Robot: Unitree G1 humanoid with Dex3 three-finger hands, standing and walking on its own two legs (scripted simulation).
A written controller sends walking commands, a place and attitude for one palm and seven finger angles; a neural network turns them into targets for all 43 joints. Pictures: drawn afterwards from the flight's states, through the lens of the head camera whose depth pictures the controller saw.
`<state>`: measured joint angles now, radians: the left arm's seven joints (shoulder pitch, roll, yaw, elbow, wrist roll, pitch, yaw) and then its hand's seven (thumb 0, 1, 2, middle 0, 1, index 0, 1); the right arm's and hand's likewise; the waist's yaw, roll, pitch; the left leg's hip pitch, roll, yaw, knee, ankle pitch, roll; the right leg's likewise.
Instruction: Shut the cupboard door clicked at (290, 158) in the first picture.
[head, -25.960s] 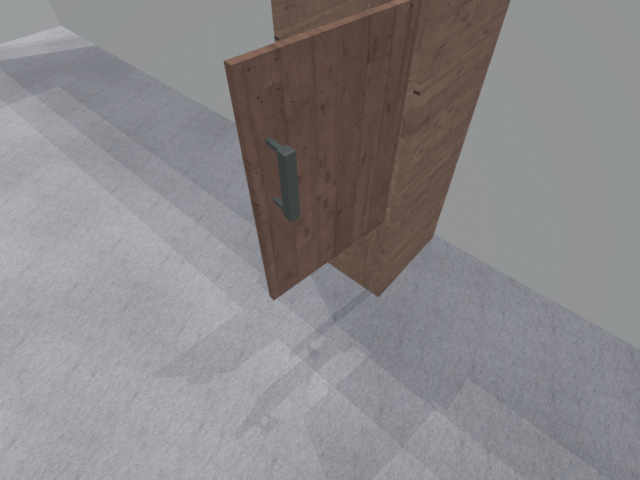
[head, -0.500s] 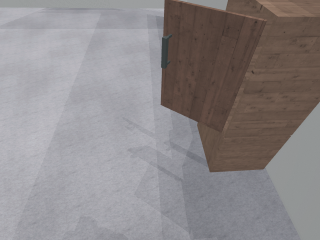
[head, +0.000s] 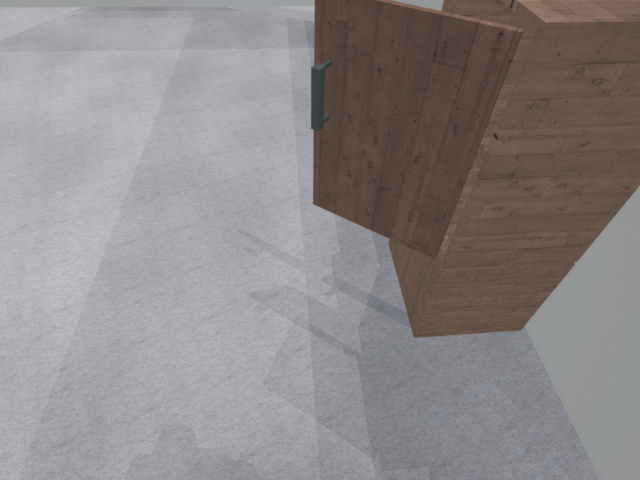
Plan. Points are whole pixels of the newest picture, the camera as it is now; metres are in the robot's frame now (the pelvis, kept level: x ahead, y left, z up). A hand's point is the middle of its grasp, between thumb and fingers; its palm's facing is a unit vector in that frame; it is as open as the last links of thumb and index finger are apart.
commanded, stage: look to check the result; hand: left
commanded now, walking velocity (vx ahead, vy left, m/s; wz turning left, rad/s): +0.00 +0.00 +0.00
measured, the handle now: (322, 95) +0.90 +0.04 +0.03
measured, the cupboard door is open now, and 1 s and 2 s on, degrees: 53 53 53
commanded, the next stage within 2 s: walk to a spot facing it in 0.26 s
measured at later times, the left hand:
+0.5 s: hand out of the picture +0.03 +0.19 -0.17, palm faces +0.02 -0.97 -0.25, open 7.4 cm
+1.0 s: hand out of the picture +0.03 +0.23 -0.17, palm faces +0.28 -0.92 -0.26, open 7.4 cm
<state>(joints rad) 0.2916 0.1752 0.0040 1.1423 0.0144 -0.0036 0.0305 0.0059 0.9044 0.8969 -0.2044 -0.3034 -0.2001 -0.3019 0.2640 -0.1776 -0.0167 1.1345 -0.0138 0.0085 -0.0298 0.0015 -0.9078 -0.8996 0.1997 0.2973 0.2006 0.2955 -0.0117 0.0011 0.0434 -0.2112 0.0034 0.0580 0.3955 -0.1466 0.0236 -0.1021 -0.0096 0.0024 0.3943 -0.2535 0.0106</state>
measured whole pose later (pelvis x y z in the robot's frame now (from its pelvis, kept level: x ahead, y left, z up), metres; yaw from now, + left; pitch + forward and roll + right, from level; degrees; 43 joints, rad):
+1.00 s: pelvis +0.00 +0.00 +0.00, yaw +17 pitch +2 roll -2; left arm 0.15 0.25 0.08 0.92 0.03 0.05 0.02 0.01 0.91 0.90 -0.20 -0.30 -0.20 -0.30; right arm 0.22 -0.20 -0.05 0.97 -0.03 0.04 -0.01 0.00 -0.90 -0.90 0.20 0.30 0.20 0.30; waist -0.03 0.00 0.10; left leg -0.35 -0.05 -0.08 0.46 -0.13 0.05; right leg -0.44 -0.04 0.02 0.97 -0.40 0.06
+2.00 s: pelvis +0.11 +0.01 -0.01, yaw +56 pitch +0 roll +2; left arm 0.29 0.20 0.05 0.88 0.03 -0.03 0.01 0.01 0.90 0.90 -0.20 -0.30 -0.20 -0.30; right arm 0.25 -0.25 -0.08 0.95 -0.04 0.06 0.03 0.01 -0.91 -0.90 0.20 0.30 0.20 0.30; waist -0.01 0.02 0.03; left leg -0.53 0.00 -0.02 1.21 -0.37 0.00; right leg -0.22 -0.09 -0.15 0.52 -0.31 0.00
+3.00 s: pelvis +0.23 +0.30 +0.00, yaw +71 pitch +1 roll +1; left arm 0.24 0.17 0.06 0.96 0.02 0.00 0.02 -0.01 0.94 0.90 -0.21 -0.30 -0.20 -0.30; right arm 0.20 -0.18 -0.04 0.98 -0.01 0.03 -0.03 0.00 -0.91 -0.90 0.20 0.30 0.20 0.30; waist 0.01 0.00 0.09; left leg -0.43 0.02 0.01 0.98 -0.43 -0.05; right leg -0.27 0.02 0.01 0.42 -0.16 -0.03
